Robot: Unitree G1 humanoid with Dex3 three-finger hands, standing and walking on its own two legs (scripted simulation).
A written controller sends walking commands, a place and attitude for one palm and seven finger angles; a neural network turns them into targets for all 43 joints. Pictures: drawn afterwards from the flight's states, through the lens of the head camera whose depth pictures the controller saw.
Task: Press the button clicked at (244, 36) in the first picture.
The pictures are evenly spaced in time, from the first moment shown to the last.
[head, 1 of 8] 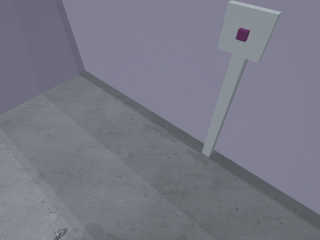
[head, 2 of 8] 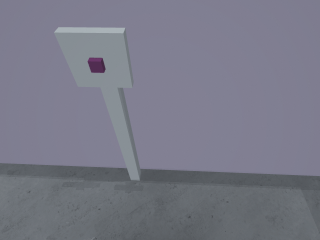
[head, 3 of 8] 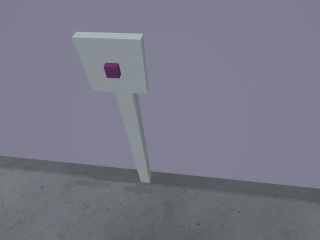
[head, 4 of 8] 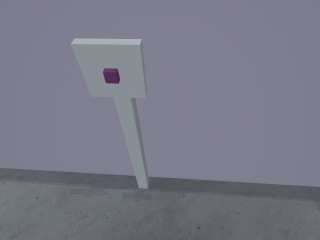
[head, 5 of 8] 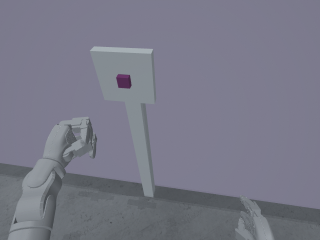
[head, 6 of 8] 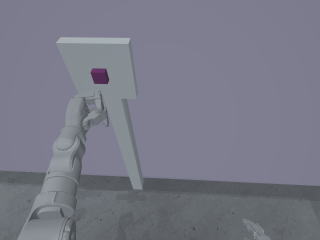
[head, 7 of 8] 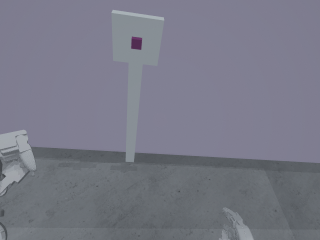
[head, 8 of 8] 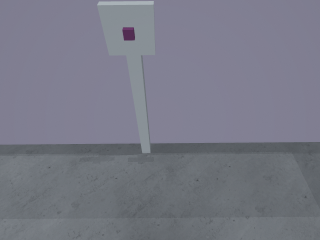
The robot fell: no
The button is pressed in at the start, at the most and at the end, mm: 0 8 0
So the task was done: yes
